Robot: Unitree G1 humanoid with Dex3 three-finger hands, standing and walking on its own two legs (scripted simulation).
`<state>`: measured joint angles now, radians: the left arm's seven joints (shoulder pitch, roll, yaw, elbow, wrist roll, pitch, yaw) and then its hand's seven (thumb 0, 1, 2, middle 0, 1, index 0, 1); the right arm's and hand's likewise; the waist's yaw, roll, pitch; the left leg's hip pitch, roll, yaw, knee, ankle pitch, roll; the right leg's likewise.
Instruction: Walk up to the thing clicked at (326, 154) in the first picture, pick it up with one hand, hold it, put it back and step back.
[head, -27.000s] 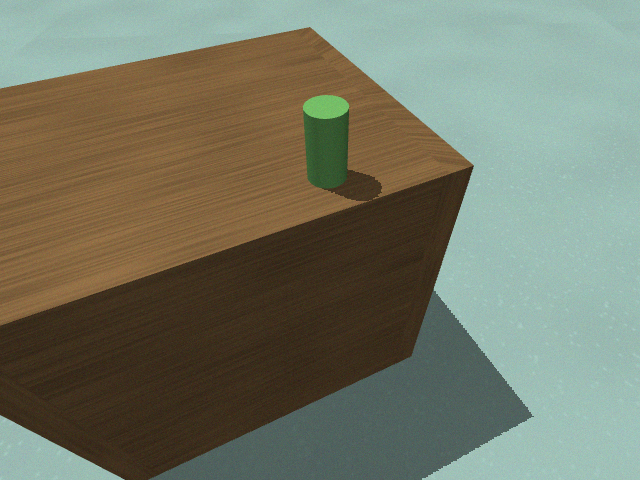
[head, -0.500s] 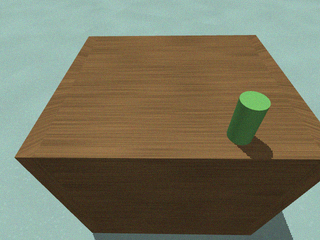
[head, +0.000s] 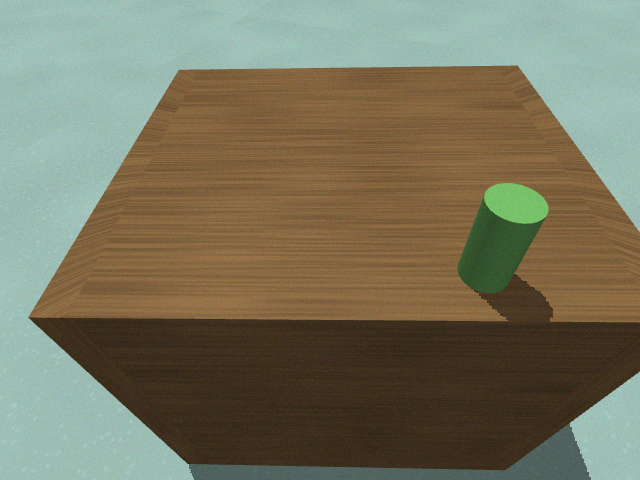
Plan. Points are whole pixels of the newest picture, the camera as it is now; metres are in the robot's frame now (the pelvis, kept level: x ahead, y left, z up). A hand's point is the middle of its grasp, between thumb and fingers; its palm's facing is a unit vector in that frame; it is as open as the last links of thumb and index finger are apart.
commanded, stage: stand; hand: right
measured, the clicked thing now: (497, 241) +0.41 -0.21 +0.09
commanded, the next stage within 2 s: step back in 1.98 s
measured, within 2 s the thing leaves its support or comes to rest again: neither
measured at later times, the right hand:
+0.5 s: hand out of the picture +0.08 -0.25 -0.16, palm faces -0.05 +0.94 -0.34, open 7.3 cm
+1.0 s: hand out of the picture +0.08 -0.25 -0.16, palm faces -0.05 +0.94 -0.34, open 7.3 cm
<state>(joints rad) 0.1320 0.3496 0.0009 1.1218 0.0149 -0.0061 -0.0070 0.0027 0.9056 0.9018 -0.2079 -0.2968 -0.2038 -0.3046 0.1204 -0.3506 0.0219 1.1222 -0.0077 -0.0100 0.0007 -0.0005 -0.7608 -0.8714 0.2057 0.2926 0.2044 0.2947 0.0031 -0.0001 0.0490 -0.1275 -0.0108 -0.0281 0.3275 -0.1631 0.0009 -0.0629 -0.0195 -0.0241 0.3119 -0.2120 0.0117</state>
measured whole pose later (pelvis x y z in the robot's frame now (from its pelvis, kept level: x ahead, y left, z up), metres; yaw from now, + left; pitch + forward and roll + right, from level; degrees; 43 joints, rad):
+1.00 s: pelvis +0.00 +0.00 +0.00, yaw +1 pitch -2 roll +0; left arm 0.13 0.35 0.01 1.12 0.02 -0.01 0.00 0.00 0.91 0.90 -0.21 -0.30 -0.20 -0.30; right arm 0.12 -0.35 0.02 1.12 -0.01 -0.01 0.00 0.00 -0.91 -0.90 0.21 0.30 0.21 0.30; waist 0.00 0.00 0.05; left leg -0.12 -0.01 -0.04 0.33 -0.17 0.00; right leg -0.05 -0.02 -0.04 0.30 -0.21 0.01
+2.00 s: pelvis +0.00 +0.00 +0.00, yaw +1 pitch -2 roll +0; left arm 0.14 0.35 0.01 1.11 0.01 0.00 -0.01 0.00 0.91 0.90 -0.21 -0.30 -0.20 -0.30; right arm 0.12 -0.35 0.01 1.12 -0.01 0.00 0.00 0.00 -0.91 -0.90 0.21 0.30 0.21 0.30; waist 0.00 0.00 0.06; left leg -0.14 -0.01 -0.04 0.33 -0.16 0.00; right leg -0.07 -0.02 -0.03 0.32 -0.22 0.01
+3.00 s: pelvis -0.20 +0.02 -0.03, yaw -1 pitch -3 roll -1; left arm 0.19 0.35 0.06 0.88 0.03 0.02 0.00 0.00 0.91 0.90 -0.21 -0.30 -0.20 -0.30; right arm 0.07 -0.39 -0.05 0.84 0.01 0.07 -0.01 0.00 -0.91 -0.90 0.21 0.30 0.21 0.30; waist 0.02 0.06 0.20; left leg -0.41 0.01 -0.05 0.87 -0.46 0.01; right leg -0.26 0.05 0.02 0.67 -0.36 -0.03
